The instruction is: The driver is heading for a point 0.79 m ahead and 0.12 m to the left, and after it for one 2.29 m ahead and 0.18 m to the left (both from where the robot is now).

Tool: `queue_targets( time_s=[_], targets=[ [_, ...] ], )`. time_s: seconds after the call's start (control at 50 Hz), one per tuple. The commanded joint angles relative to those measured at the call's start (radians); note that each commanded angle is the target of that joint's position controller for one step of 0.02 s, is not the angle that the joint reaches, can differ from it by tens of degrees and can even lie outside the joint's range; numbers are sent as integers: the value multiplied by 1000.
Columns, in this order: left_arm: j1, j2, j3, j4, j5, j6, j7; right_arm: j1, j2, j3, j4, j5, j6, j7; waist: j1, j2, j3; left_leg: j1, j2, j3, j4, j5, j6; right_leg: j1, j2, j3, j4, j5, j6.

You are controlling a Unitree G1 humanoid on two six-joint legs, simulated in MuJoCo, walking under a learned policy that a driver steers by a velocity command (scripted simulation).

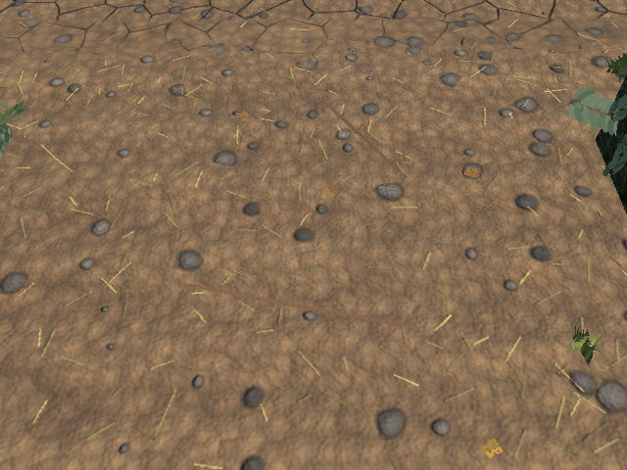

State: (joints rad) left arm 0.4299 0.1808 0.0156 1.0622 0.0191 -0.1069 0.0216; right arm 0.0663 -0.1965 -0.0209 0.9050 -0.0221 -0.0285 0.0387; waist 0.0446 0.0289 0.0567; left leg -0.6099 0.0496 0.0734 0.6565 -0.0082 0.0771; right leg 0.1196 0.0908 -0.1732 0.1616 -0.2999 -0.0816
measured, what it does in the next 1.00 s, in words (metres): walks ahead, turning left: left foot, then right foot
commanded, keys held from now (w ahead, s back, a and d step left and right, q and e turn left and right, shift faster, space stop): w+q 0.46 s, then w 0.52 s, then e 0.02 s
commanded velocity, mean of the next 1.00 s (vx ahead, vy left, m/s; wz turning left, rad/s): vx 0.50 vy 0.00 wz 0.36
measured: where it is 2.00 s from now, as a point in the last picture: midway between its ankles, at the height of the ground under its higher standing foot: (282, 372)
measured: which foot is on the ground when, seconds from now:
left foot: up 0.00-0.08, down 0.10-0.64, up 0.66-1.00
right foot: down 0.00-0.12, up 0.14-0.60, down 0.62-1.00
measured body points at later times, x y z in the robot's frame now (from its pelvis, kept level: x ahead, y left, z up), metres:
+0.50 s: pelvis +0.28 +0.03 +0.01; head +0.32 +0.06 +0.45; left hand +0.42 +0.31 -0.10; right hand +0.32 -0.24 -0.12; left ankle +0.17 +0.07 -0.74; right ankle +0.48 -0.08 -0.68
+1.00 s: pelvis +0.55 +0.07 +0.01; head +0.58 +0.07 +0.46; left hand +0.43 +0.30 -0.12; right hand +0.79 -0.09 -0.11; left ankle +0.62 +0.25 -0.68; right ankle +0.53 -0.02 -0.74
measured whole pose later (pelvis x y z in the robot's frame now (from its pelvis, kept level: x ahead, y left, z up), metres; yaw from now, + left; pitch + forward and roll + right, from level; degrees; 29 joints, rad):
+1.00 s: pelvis +0.55 +0.07 +0.01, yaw +21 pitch +1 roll -1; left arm 0.44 0.21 0.03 0.95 0.01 -0.09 -0.01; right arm 0.11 -0.24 -0.03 0.81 -0.04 -0.03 0.04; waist 0.05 0.05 0.03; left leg -0.61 0.08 0.00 0.77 -0.10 0.02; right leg -0.02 0.08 -0.05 0.21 -0.21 -0.07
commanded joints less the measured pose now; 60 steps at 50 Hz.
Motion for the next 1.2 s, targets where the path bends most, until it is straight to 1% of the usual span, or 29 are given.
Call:
queue_targets(
  time_s=[0.02,0.06,0.08,0.1,0.12,0.14,0.16,0.18,0.22,0.26,0.32,0.52,0.56,0.6,0.62,0.64,0.66,0.68,0.7,0.72,0.78,0.9,1.0,1.08,1.12,1.14,1.16,1.18,1.2],
  targets=[
    [65,148,24,-13,3,1,19,-64,-57,-11,-79,-5,-18,-3,-21,-105,20,50,-70,74,-53,-92,45,30,-310,22,119,986,-30],
    [37,178,33,-23,8,13,28,70,-87,-29,-43,-8,-20,-12,-84,-132,-56,188,-131,98,-70,-194,94,52,-326,0,332,1196,-28],
    [23,192,38,-33,9,21,26,187,-112,-44,-8,-12,-25,-14,-131,-138,-117,319,-150,83,-122,-198,123,16,-327,-7,502,1144,-28],
    [-15,197,40,-59,3,22,20,329,-160,-68,30,-27,-29,-19,-209,-108,-181,542,-93,-18,-188,-184,173,-152,-310,-24,746,933,-13],
    [13,119,26,-122,-21,13,0,398,-278,-105,23,-36,-22,-33,-189,105,-290,869,205,-465,-191,-177,321,-555,-166,-42,1156,268,38],
    [-50,155,39,-161,-10,2,-10,366,-282,-107,20,-3,-8,-25,-164,83,-333,932,304,-819,-334,-125,394,-775,-32,152,1331,-209,43],
    [-138,157,40,-195,-3,-9,-17,298,-262,-102,18,15,-3,-27,-136,8,-176,813,269,-659,-368,-152,352,-871,-116,227,1290,-108,32],
    [-153,157,39,-203,-9,-18,-20,245,-202,-90,10,15,-4,-28,-101,-43,-86,676,238,-560,-405,-106,305,-844,-152,216,1204,-34,35],
    [-133,141,39,-203,14,7,-18,186,-140,-70,1,20,-15,-37,-25,-72,-11,483,137,-409,-439,51,232,-730,-193,212,1061,-8,65],
    [-126,120,37,-214,32,45,-25,205,-151,-68,0,23,-35,-39,-7,-39,-30,431,87,-347,-442,156,220,-678,-197,195,992,1,96],
    [-227,121,36,-267,31,65,-32,265,-195,-79,4,24,-43,-38,-27,-4,-20,417,48,-317,-456,203,198,-726,-198,166,868,99,130],
    [-545,133,14,-410,12,50,-48,435,-198,-77,-1,7,-29,-54,-148,48,-10,665,69,-386,-379,301,141,-792,-126,157,466,278,100],
    [-487,149,17,-403,11,40,-47,406,-205,-75,-8,5,-36,-62,-108,58,-15,654,90,-387,-353,367,109,-658,-111,163,385,256,63],
    [-296,195,38,-343,9,28,-32,367,-230,-79,-14,1,-46,-58,-22,50,-93,641,66,-355,-178,591,73,-412,-58,144,335,186,20],
    [-154,219,49,-306,13,17,-20,355,-229,-77,-16,4,-51,-51,49,13,-171,578,17,-311,7,534,55,-221,-90,164,289,213,-6],
    [0,290,64,-296,34,12,-4,382,-161,-59,-46,8,-57,-45,86,-97,-311,430,-42,-261,287,195,40,4,-320,415,296,95,-53],
    [-2,372,89,-274,41,25,-12,557,-101,-52,-36,44,-50,-42,-5,-355,-381,139,-215,-175,569,-524,3,168,-531,897,162,74,-199],
    [-79,273,75,-290,10,38,-23,502,-178,-58,-14,3,-40,-49,-21,-158,-257,42,-136,-217,639,-471,16,53,-491,924,118,-81,-185],
    [-166,198,58,-305,1,37,-27,394,-177,-58,-33,-3,-39,-42,-29,-66,-119,34,-100,-211,613,-374,11,-91,-444,745,100,-64,-163],
    [-195,165,48,-299,9,32,-30,335,-160,-53,-50,-3,-41,-36,-35,-31,-66,46,-71,-201,567,-326,8,-173,-392,623,80,56,-140],
    [-147,151,40,-249,0,10,-29,322,-136,-47,-58,-17,-18,-18,-66,-119,-60,106,-38,-170,479,-300,-12,-248,-309,437,46,295,-107],
    [-41,161,44,-190,-12,0,-32,118,-106,-27,-122,-22,-7,0,-42,-106,-7,-46,28,-81,299,-155,-57,-218,-278,318,-39,370,-124],
    [34,169,43,-151,-13,6,-30,-54,-72,-1,-172,-10,-17,2,2,-102,17,35,5,-17,20,-32,-68,-203,-251,245,-6,546,-99],
    [51,180,41,-126,-8,19,-20,-19,-86,-2,-155,-8,-37,-22,-18,-122,-21,172,-59,-29,-88,-44,-46,-146,-256,268,165,851,-65],
    [-2,198,47,-140,-21,24,-14,130,-128,-17,-103,-16,-56,-40,-91,-102,-80,360,-80,-37,-235,38,-19,-151,-215,278,341,854,-27],
    [-10,184,43,-160,-36,21,-13,230,-183,-32,-79,-34,-72,-52,-123,-57,-159,570,18,-100,-233,275,5,-268,-169,264,503,669,-1],
    [45,106,27,-204,-50,20,-7,333,-267,-50,-85,-54,-74,-59,-120,118,-322,862,331,-331,-117,802,85,-487,-88,207,789,74,25],
    [151,105,32,-185,-70,46,12,313,-271,-61,-104,-1,-48,-49,-104,212,-493,933,473,-479,-118,941,219,-585,-2,186,1034,-387,30],
    [110,175,56,-165,-33,71,18,266,-203,-49,-126,21,-31,-47,-92,62,-401,788,405,-399,-177,778,206,-611,-50,220,1087,-338,33]
  ],
)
